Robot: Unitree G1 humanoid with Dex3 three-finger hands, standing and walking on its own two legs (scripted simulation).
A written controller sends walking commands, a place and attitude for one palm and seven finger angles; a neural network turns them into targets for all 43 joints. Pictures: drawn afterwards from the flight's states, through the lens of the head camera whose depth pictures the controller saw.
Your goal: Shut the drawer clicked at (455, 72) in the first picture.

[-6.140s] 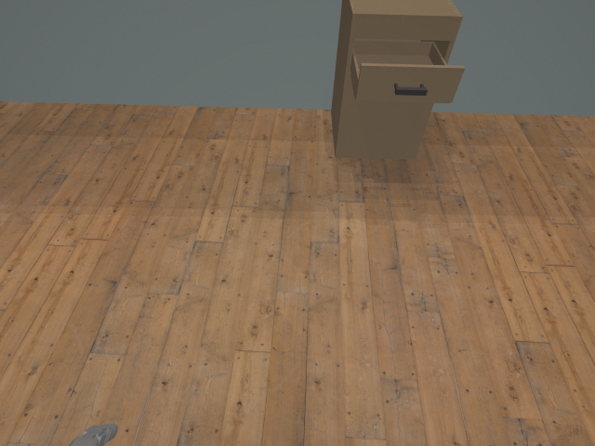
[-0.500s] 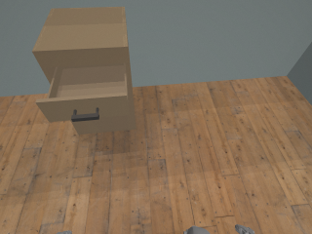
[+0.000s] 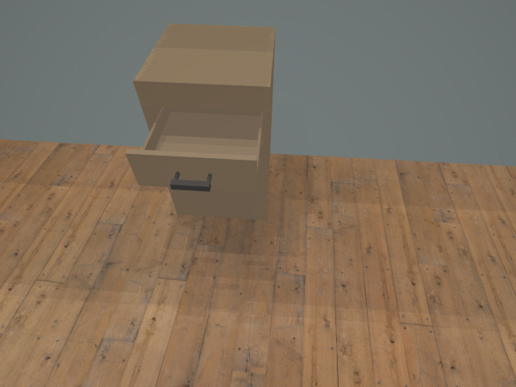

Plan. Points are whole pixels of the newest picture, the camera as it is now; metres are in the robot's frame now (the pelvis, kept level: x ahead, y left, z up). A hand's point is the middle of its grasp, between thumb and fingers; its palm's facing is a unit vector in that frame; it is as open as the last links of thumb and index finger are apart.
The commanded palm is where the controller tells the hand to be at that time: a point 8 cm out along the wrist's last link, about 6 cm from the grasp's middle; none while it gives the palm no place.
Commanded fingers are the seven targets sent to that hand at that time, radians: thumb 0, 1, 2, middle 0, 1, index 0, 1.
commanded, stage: take the last steps up to it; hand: left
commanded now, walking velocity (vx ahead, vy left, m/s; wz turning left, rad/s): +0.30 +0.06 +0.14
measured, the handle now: (192, 180) +0.69 +0.26 -0.22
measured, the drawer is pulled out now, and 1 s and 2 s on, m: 0.23 0.23 0.23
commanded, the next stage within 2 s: come to a stop and stand still in 0.98 s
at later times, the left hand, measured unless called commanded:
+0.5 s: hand (158, 374) +0.16 +0.20 -0.17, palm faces +0.01 -0.98 -0.18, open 7.4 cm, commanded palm none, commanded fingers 0.00 0.90 0.90 -0.20 -0.30 -0.20 -0.30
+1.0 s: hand (173, 348) +0.21 +0.19 -0.17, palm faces +0.16 -0.97 -0.17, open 7.3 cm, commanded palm none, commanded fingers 0.00 0.90 0.90 -0.20 -0.30 -0.20 -0.30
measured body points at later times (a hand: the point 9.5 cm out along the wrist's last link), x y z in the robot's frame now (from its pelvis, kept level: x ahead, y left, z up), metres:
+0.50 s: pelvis +0.10 +0.02 -0.01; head +0.11 +0.01 +0.44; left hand +0.16 +0.25 -0.15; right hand +0.01 -0.18 -0.17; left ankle -0.02 +0.13 -0.74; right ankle +0.20 -0.09 -0.72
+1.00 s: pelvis +0.26 +0.02 +0.00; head +0.27 +0.02 +0.45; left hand +0.20 +0.24 -0.16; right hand +0.36 -0.20 -0.15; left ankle +0.32 +0.15 -0.72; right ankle +0.21 -0.08 -0.74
